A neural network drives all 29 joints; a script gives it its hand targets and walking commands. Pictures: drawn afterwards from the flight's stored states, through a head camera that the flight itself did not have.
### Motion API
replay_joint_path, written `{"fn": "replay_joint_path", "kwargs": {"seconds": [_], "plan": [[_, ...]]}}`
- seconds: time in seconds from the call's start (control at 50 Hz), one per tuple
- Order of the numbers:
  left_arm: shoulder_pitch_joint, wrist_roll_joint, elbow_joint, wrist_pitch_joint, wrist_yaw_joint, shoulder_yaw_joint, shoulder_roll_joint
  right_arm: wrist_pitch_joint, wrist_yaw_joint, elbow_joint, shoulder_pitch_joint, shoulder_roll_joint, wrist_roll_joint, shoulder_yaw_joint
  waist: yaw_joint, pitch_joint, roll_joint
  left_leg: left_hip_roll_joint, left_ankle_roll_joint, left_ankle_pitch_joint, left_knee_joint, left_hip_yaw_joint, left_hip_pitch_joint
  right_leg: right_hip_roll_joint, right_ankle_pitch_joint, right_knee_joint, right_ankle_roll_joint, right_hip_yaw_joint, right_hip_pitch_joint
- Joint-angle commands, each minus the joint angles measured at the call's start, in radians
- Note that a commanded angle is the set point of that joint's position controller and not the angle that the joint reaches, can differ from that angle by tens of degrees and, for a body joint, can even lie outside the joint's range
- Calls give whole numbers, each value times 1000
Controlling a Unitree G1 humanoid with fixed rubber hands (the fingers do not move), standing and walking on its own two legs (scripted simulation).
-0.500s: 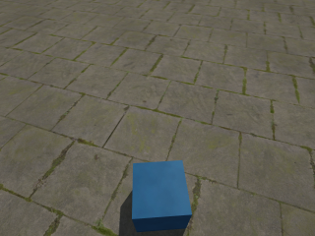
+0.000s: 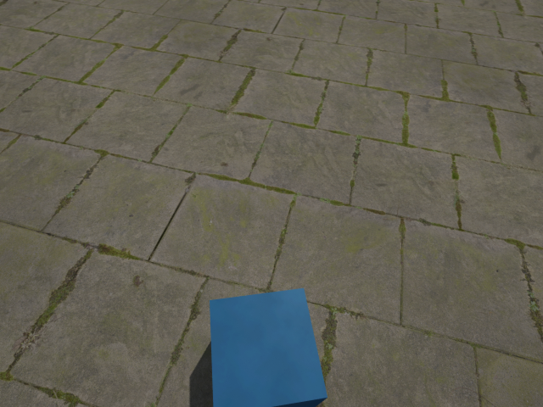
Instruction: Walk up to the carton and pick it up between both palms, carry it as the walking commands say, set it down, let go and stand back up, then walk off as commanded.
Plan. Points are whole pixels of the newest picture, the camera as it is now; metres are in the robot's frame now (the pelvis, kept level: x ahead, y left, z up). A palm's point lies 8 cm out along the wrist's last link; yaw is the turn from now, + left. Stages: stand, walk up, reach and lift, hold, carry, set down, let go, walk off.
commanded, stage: walk up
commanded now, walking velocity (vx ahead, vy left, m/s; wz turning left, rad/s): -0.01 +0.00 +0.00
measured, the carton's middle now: (263, 356) +0.31 +0.01 -0.60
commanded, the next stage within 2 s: none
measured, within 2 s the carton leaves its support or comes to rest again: neither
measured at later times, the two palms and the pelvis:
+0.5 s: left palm (131, 369) +0.20 +0.25 -0.15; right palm (412, 329) +0.25 -0.26 -0.14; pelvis +0.19 +0.00 -0.01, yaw -1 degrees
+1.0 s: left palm (169, 220) +0.51 +0.23 -0.16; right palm (396, 207) +0.50 -0.28 -0.11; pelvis +0.43 +0.00 +0.00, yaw -11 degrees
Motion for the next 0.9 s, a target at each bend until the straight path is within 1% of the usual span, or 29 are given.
{"fn": "replay_joint_path", "kwargs": {"seconds": [0.0, 0.06, 0.08, 0.1, 0.12, 0.14, 0.18, 0.2, 0.26, 0.28, 0.3, 0.32, 0.34, 0.36, 0.4, 0.44, 0.5, 0.52, 0.54, 0.56, 0.58, 0.64, 0.72, 0.76, 0.8, 0.82, 0.84, 0.86, 0.88], "plan": [[-141, -3, -38, -12, -21, 2, 24, -9, -14, 72, 260, -115, -18, 3, -92, 109, 283, 246, 143, 1837, -281, -252, 165, 24, -124, 91, -6, 53, -324], [54, 14, 21, -31, -22, 11, 14, -6, -24, 45, 124, -205, 1, -17, 36, 111, 317, 185, 77, 1928, -112, -149, 77, 62, 82, -276, -12, -35, -100], [209, 18, 55, -29, -13, 30, 58, -7, -20, 33, 114, -209, 30, -22, 106, 1, 188, 176, 40, 1655, 7, -103, -42, 17, 588, -328, -19, -20, 167], [317, 8, 73, -18, -3, 56, 170, -10, -17, -28, 48, -196, 41, -27, 146, -122, -141, 80, -28, 1037, 282, -3, -216, -144, 1523, -234, -89, 92, 405], [342, -2, 91, -15, 9, 81, 251, -8, -16, -98, -92, -162, 69, -30, 185, -123, -440, -71, -44, 116, 621, 21, -424, -313, 2246, -279, -248, 272, 471], [310, -2, 84, -22, 9, 70, 229, 2, -18, -123, -179, -177, 65, -28, 155, -87, -344, -56, -15, -118, 637, -79, -436, -384, 2146, -381, -273, 331, 343], [354, 41, 66, -3, 3, 26, 165, -19, 2, -151, -328, -163, 41, -35, 187, 164, -155, -62, -1, -136, 583, -143, -576, -312, 1808, -421, -171, 292, 178], [316, 48, 28, 0, 12, 6, 137, -8, 6, -126, -262, -107, 42, -30, 132, 202, -161, -17, 2, -104, 425, -162, -591, -278, 1652, -409, -151, 248, 169], [64, 51, -32, -32, -4, 25, 196, -16, 13, -89, -60, -87, 31, -44, -24, 75, -274, -29, -30, -73, -52, -72, -413, -207, 1868, -189, -118, 170, 251], [30, 40, -54, -42, -7, 38, 208, -21, 10, -59, 56, -138, 19, -65, -88, -55, -166, -67, -49, 156, -197, 20, -164, -177, 1843, -50, -96, 137, 190], [14, 18, -87, -53, -15, 57, 254, -29, 10, -34, 204, -191, 5, -89, -172, -222, 36, 14, -12, 824, -233, 10, 329, -118, 1518, 206, 8, 44, -139], [-94, -5, -167, -68, -19, 47, 180, -28, -1, -22, 353, -316, -2, -128, -264, -336, 468, 305, 189, 2272, -48, -280, 771, 139, 203, 642, 81, 82, -642], [-236, -37, -246, -74, -30, 40, 174, -10, -3, -8, 418, -352, -5, -132, -291, -388, 659, 429, 326, 2552, -103, -373, 743, 171, -334, 667, 43, 177, -664], [-308, -30, -249, -68, -27, 46, 151, -14, 1, -30, 381, -289, -10, -121, -293, -266, 567, 436, 316, 2218, -187, -453, 605, 108, -309, 652, 44, 315, -694], [-344, 16, -236, -56, -50, 58, 178, 15, -36, -98, 245, -287, -29, -109, -221, -84, 310, 401, 191, 1771, -140, -358, 625, 16, -373, 529, 40, 253, -917], [-269, 27, -226, -30, -60, 50, 117, 17, -38, -124, 130, -300, -24, -86, -148, -4, 289, 317, 132, 1639, -153, -254, 427, 9, -269, 202, 46, 183, -766], [111, -14, -133, -10, -67, 44, 117, 18, -2, -144, -154, -352, 20, -84, 104, -115, 193, 142, 57, 1318, 24, 49, 87, 144, 205, -270, 73, -101, -143], [262, -14, -91, -12, -67, 48, 173, 11, 15, -137, -189, -345, 60, -81, 169, -206, 49, 93, 19, 1043, 234, 94, -47, 104, 735, -370, 29, -40, 145], [291, 8, -112, -23, -60, 76, 316, -2, 27, -197, -165, -222, 68, -49, 146, -338, -414, -81, -54, -106, 506, 33, -320, -282, 1696, -386, -136, 481, 404], [303, 8, -103, -18, -48, 98, 327, 24, 14, -188, -242, -256, 78, -53, 192, -350, -453, -63, -39, -174, 620, -138, -277, -315, 1912, -403, -284, 627, 269], [248, 6, -124, -19, -46, 98, 318, 31, 16, -178, -258, -250, 83, -42, 147, -212, -374, -44, -33, -172, 656, -128, -330, -309, 1950, -377, -277, 547, 184], [67, 33, -214, 5, -26, 82, 255, 29, 22, -163, -257, -220, 37, -42, 98, -49, -287, 45, -43, -47, 542, -163, -470, -223, 1493, -344, -212, 435, 139], [143, 63, -182, 20, -17, 82, 268, 19, 27, -182, -306, -236, 45, -53, 131, -88, -150, 14, -57, -73, 152, -129, -460, -219, 1631, -270, -192, 417, 290], [49, 55, -219, 23, -13, 94, 289, 9, 28, -185, -239, -240, 57, -58, 87, -173, -172, 16, -62, 56, 21, -91, -367, -196, 1622, -241, -163, 374, 290], [-92, 32, -287, 22, -21, 99, 314, 0, 28, -180, -105, -260, 54, -70, -26, -258, -98, 19, -37, 360, -159, -51, -10, -118, 1500, -112, -73, 256, 49], [-166, 18, -355, 10, -22, 90, 275, -9, 25, -168, 38, -357, 36, -106, -130, -403, 192, 222, 77, 1181, -193, -213, 473, 6, 823, 194, 19, 148, -325], [-211, 26, -436, 6, -27, 52, 178, -7, 24, -141, 165, -431, 23, -125, -171, -451, 490, 423, 239, 1814, -185, -363, 635, 128, -178, 343, 64, 62, -546], [-262, 14, -425, 13, -28, 62, 178, -2, 27, -150, 134, -397, 3, -131, -171, -381, 482, 445, 288, 1960, -165, -378, 592, 81, -240, 444, 72, 119, -577], [-305, 14, -402, 13, -36, 64, 196, -3, 24, -171, 92, -403, 9, -132, -164, -213, 422, 426, 220, 2017, -159, -309, 520, 70, -270, 455, 68, 127, -656]]}}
